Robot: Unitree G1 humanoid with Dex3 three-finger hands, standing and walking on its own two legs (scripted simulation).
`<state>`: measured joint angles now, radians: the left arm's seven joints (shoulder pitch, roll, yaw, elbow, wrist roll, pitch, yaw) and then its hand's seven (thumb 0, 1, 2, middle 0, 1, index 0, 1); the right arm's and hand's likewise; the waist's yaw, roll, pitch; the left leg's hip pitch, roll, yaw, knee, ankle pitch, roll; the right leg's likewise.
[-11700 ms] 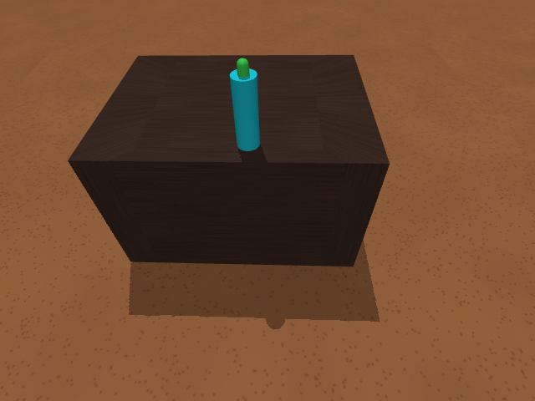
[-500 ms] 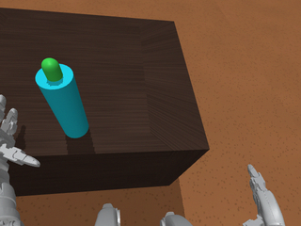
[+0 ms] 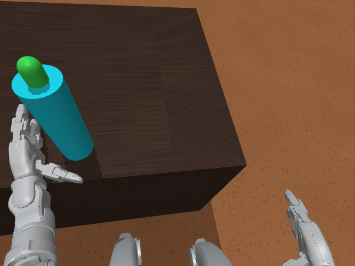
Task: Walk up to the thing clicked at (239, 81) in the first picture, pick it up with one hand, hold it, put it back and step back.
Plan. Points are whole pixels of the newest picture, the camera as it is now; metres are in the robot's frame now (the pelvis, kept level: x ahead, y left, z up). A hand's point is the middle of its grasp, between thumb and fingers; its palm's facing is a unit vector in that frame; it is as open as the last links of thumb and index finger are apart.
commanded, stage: close in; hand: left
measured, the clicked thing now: (58, 115) +0.43 +0.23 +0.07
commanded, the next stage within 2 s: rest palm in 0.02 s
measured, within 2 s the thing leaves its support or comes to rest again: leaves its support in 1.28 s
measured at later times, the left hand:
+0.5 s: hand (70, 137) +0.41 +0.22 +0.02, palm faces +0.24 -0.97 +0.02, open 16.1 cm
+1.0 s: hand (72, 136) +0.42 +0.21 +0.02, palm faces +0.25 -0.97 +0.03, open 10.5 cm
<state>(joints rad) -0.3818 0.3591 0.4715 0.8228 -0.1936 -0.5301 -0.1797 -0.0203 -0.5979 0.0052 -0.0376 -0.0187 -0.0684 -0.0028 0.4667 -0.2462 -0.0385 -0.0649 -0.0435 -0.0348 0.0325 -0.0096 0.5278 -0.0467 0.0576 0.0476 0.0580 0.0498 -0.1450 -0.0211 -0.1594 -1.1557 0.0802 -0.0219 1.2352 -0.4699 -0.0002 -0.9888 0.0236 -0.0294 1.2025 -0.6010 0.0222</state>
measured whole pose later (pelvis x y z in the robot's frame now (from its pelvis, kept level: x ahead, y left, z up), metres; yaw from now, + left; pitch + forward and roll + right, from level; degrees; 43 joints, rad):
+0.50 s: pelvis +0.00 +0.00 +0.01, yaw +0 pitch +21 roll -3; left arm -0.40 0.32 0.39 0.81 -0.14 -0.54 -0.05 -0.02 -0.57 0.08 -0.37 -0.21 -0.38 -0.20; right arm 0.47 -0.25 -0.06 -0.12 -0.04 0.06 0.05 -0.01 0.51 -0.05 0.06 0.05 0.06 0.05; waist -0.15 -0.02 -0.15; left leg -1.09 0.08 -0.01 1.19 -0.46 0.00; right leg -0.94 0.02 -0.02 1.17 -0.59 0.02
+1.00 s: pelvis +0.00 +0.00 +0.01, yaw +0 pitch +21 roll -3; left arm -0.42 0.31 0.38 0.84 -0.13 -0.57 -0.03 -0.01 -0.36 0.69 -0.79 -0.78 -0.83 -0.77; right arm 0.46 -0.25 -0.06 -0.10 -0.05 0.08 0.06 -0.01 0.51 -0.05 0.05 0.05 0.05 0.05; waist -0.15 -0.02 -0.15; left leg -1.09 0.08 -0.01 1.18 -0.46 0.00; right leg -0.93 0.02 -0.02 1.15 -0.58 0.02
